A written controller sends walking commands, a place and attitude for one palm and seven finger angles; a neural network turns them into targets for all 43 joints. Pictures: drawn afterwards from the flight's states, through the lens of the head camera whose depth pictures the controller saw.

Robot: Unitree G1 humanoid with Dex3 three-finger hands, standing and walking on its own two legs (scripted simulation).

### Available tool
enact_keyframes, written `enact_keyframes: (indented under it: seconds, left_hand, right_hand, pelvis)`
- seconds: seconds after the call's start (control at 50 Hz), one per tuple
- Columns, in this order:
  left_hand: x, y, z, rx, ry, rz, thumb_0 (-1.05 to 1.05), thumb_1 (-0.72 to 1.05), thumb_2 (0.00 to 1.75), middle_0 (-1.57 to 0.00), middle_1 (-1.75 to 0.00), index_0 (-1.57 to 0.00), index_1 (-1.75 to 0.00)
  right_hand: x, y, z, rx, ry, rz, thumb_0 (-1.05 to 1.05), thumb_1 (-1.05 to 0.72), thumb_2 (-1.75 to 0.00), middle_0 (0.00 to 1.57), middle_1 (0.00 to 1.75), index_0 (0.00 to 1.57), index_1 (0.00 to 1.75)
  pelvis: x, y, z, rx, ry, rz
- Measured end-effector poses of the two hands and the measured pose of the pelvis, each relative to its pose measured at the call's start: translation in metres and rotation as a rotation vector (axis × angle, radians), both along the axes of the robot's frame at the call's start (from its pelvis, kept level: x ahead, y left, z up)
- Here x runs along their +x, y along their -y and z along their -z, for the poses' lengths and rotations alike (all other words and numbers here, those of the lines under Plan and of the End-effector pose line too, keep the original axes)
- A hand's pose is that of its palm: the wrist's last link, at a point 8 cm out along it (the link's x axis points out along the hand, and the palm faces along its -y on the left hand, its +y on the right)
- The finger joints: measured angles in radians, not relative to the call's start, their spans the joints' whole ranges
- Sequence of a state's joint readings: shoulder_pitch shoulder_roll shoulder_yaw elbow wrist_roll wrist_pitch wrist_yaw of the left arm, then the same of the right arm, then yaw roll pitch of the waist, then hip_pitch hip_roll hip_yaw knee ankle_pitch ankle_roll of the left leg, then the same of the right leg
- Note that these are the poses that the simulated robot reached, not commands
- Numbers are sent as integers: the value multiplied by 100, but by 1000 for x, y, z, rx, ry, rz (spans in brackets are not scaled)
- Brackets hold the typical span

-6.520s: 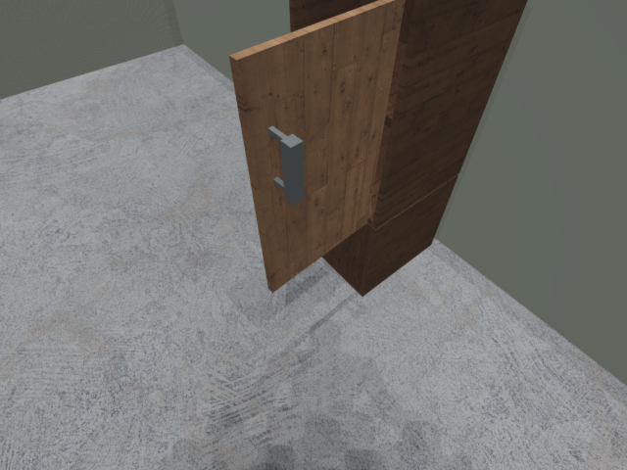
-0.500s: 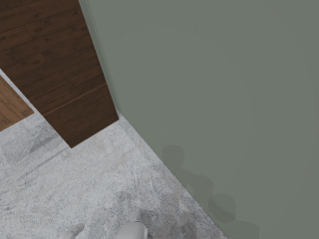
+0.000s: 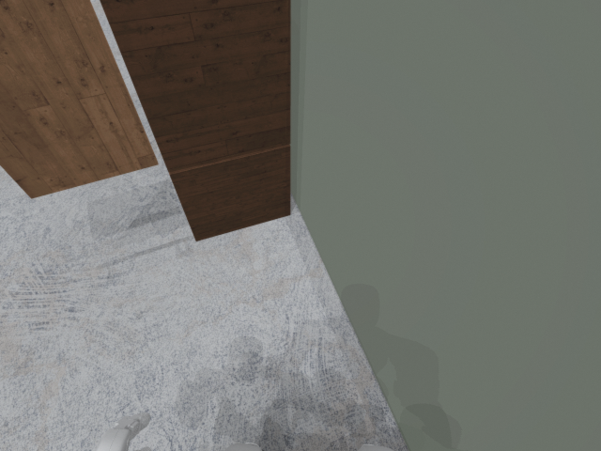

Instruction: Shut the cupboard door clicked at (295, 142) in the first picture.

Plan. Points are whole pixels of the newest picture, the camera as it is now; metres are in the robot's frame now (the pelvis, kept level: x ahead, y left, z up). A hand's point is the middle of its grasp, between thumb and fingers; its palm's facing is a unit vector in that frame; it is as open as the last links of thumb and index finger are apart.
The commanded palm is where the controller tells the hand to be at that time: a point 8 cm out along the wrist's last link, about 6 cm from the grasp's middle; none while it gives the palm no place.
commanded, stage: turn to face it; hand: left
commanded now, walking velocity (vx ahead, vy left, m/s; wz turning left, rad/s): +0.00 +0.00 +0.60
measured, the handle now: out of the picture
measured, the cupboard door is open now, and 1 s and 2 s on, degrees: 93 93 93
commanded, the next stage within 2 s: take the last steps up to it in 0.66 s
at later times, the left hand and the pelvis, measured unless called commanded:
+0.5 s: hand out of the picture +0.02 +0.23 -0.18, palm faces +0.31 -0.92 -0.24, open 7.4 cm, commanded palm none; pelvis +0.02 +0.00 +0.00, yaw +17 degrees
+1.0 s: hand out of the picture -0.02 +0.19 -0.19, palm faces +0.50 -0.85 -0.18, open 7.4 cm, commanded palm none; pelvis +0.05 +0.01 -0.01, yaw +27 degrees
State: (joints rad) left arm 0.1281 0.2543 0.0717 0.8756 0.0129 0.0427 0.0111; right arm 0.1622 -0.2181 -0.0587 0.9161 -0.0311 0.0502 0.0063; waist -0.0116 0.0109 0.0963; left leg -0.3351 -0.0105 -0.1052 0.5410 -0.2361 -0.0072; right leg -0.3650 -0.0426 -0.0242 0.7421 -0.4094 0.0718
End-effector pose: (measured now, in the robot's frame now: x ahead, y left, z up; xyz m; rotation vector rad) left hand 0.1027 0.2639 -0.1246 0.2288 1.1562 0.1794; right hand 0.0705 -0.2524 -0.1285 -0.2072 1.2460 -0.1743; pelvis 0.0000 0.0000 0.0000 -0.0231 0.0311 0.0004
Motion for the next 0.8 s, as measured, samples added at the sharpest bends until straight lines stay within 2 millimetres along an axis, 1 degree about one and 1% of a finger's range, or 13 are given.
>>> enact_keyframes:
  seconds: [0.04,0.08,0.12,0.18,0.28,0.36,0.4,0.46,0.56,0.64,0.66,0.7,0.8]
  left_hand:
    - [-1,5,-1,20,36,-13,1,90,90,-20,-30,-20,-30]
    - [-7,10,-2,35,44,-30,1,90,90,-20,-30,-20,-30]
    - [-18,15,-5,33,31,-56,1,90,90,-20,-30,-20,-30]
    - [-34,21,-3,12,-1,-95,1,90,90,-20,-30,-20,-30]
    - [-64,21,11,-44,-45,-176,1,90,90,-20,-30,-21,-30]
    - [-91,6,34,-72,-94,-253,1,90,90,-20,-30,-21,-30]
    - [-99,0,36,-65,-129,-284,1,90,90,-20,-30,-21,-30]
    - [-103,-6,29,-57,-141,-320,1,90,90,-20,-30,-20,-30]
    - [-94,-5,12,-37,-94,-347,1,91,90,-20,-30,-20,-30]
    - [-85,6,5,-9,-46,-364,1,91,90,-20,-30,-20,-30]
    - [-85,9,6,4,-34,-365,1,90,90,-20,-30,-20,-30]
    - [-86,18,4,9,-35,-374,1,90,90,-20,-30,-20,-30]
    - [-99,38,0,-26,-60,-413,1,90,90,-20,-30,-20,-30]
  right_hand:
    - [4,7,10,17,-5,-10,1,-90,-89,21,30,21,30]
    - [10,13,16,26,-11,-25,1,-91,-89,21,30,21,30]
    - [18,17,16,27,-17,-43,1,-91,-89,21,30,21,30]
    - [34,16,9,26,-18,-76,1,-91,-89,20,30,20,30]
    - [70,-2,-1,7,7,-178,1,-91,-89,20,30,20,30]
    - [100,-22,3,-24,69,-266,1,-91,-89,20,30,20,30]
    - [107,-31,-1,-31,81,-294,1,-91,-89,20,30,20,30]
    - [111,-39,-5,-33,72,-325,1,-91,-89,20,30,20,30]
    - [111,-44,-2,-5,31,-355,1,-91,-89,21,30,21,30]
    - [112,-38,10,34,3,-360,1,-91,-89,21,30,21,30]
    - [114,-36,15,45,0,-359,1,-91,-89,21,30,21,30]
    - [117,-32,20,56,-14,-359,1,-91,-89,21,30,21,30]
    - [128,-32,12,51,-35,-375,1,-91,-89,20,30,20,30]
  pelvis:
    - [2,10,7,20,-6,-26]
    - [1,14,9,23,3,-50]
    - [3,15,7,24,13,-82]
    - [7,15,2,36,19,-123]
    - [13,7,2,51,15,-191]
    - [16,-6,17,32,8,-238]
    - [16,-7,16,33,8,-246]
    - [18,-6,9,21,2,-272]
    - [23,1,0,7,1,-313]
    - [31,14,4,23,3,-341]
    - [34,18,7,37,-1,-344]
    - [36,21,8,35,10,-362]
    - [41,20,-1,52,19,-393]
